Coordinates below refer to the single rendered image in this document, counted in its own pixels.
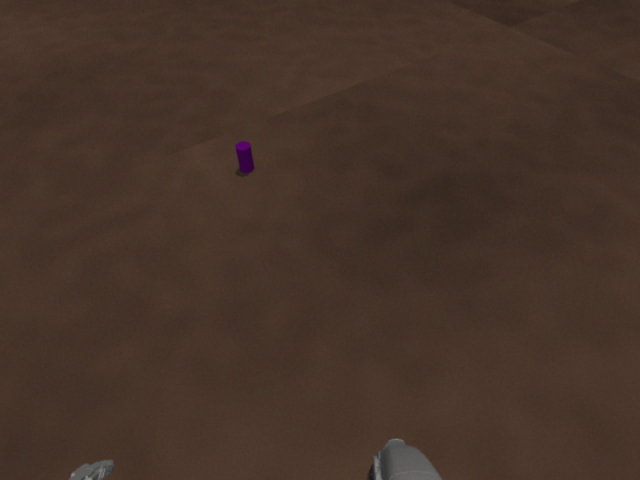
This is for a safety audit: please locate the can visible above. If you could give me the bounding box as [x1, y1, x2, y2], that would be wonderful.
[235, 141, 254, 173]

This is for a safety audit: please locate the left robot hand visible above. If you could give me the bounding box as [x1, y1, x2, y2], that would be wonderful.
[69, 460, 115, 480]

